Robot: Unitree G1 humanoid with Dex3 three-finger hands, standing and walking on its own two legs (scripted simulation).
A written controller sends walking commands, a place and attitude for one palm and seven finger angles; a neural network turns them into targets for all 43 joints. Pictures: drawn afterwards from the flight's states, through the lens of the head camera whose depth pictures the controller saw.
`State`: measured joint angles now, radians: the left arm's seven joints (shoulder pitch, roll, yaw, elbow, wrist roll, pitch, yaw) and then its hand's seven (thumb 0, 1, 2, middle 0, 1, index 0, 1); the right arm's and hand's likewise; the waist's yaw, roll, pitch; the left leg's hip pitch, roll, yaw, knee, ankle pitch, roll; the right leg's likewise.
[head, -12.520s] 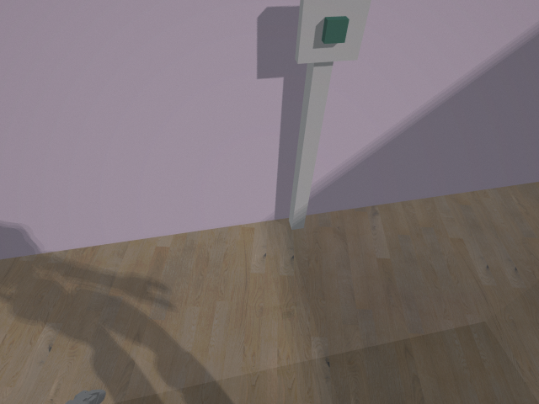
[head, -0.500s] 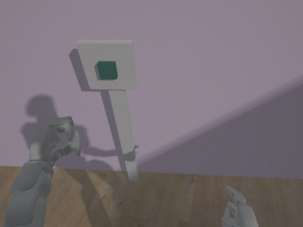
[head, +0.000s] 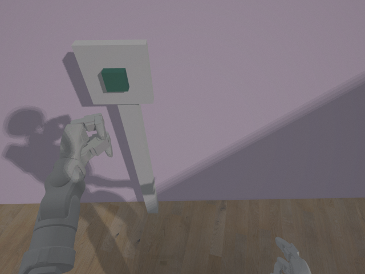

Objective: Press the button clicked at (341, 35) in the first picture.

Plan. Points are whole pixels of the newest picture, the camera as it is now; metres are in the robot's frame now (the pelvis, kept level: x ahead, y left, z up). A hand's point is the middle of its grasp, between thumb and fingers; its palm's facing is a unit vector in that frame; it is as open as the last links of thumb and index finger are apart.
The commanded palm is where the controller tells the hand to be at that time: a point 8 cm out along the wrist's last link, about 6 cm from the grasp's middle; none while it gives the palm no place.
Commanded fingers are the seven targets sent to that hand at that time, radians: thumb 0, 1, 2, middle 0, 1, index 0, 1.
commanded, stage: aim a knuckle at the button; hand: left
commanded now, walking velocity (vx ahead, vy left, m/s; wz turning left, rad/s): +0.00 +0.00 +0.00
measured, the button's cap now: (116, 79) +0.55 +0.22 +0.15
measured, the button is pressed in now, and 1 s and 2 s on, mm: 0 0 1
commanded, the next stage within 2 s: press the button with the knuckle in 1.22 s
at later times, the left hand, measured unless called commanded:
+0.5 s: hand (125, 115) +0.44 +0.18 +0.12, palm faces +0.11 -0.99 -0.01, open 3.1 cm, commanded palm +0.42 +0.23 +0.12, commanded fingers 0.00 0.90 0.90 -1.30 -1.50 -1.30 -1.50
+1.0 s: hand (127, 114) +0.45 +0.17 +0.12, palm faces +0.11 -0.99 +0.00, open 3.1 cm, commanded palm +0.41 +0.22 +0.12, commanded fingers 0.00 0.90 0.90 -1.30 -1.50 -1.30 -1.50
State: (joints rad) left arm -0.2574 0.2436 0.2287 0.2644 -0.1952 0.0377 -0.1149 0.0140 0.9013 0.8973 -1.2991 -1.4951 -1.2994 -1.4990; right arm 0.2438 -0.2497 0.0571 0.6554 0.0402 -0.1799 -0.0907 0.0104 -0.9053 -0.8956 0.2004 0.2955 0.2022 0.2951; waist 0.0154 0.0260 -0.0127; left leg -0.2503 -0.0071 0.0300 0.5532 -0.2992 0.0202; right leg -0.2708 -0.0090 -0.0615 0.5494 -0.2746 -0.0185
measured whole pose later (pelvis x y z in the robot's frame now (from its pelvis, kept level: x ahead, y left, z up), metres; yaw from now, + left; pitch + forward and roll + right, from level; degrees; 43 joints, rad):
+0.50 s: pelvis +0.00 +0.00 -0.01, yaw -1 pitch +5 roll +0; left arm -0.65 0.29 0.27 0.79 -0.13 -0.14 -0.07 0.01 0.90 0.90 -1.30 -1.50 -1.30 -1.50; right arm 0.33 -0.26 0.03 0.68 0.03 -0.09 -0.06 0.01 -0.91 -0.90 0.20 0.30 0.20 0.29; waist -0.05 0.02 -0.03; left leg -0.38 0.00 0.04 0.62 -0.32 0.02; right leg -0.40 0.00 -0.06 0.60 -0.29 -0.02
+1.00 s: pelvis +0.00 +0.00 -0.01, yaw -1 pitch +7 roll -1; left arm -0.69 0.30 0.30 0.88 -0.12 -0.23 -0.07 0.02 0.90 0.90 -1.30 -1.50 -1.30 -1.50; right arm 0.34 -0.26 0.02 0.67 0.02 -0.06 -0.04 0.01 -0.91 -0.90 0.20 0.30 0.20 0.29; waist -0.06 0.02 -0.04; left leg -0.43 0.01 0.04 0.65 -0.33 0.02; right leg -0.45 0.01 -0.05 0.62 -0.29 -0.02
